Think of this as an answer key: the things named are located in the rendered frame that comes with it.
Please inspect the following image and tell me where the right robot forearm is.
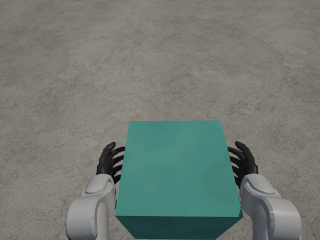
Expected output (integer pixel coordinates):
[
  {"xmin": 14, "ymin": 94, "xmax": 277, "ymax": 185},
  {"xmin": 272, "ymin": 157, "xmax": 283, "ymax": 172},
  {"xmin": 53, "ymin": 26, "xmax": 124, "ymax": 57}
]
[{"xmin": 239, "ymin": 173, "xmax": 302, "ymax": 240}]

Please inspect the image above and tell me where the left robot hand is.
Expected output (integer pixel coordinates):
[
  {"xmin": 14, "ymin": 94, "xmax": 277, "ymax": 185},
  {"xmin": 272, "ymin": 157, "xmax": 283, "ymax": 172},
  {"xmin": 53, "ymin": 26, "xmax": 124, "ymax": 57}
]
[{"xmin": 96, "ymin": 142, "xmax": 125, "ymax": 184}]

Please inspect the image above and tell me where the left robot forearm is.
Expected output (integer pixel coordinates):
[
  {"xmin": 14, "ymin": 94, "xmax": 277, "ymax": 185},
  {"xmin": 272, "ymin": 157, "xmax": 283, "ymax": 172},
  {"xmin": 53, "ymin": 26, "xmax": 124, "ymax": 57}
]
[{"xmin": 65, "ymin": 174, "xmax": 117, "ymax": 240}]

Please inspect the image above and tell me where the carton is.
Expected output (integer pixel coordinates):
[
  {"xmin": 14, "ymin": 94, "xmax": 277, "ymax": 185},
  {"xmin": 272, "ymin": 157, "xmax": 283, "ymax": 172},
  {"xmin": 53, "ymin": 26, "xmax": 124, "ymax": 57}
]
[{"xmin": 115, "ymin": 120, "xmax": 244, "ymax": 240}]

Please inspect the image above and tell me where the right robot hand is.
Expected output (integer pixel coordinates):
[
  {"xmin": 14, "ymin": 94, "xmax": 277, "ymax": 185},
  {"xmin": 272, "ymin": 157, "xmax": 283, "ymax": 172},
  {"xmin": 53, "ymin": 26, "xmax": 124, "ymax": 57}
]
[{"xmin": 227, "ymin": 141, "xmax": 259, "ymax": 189}]

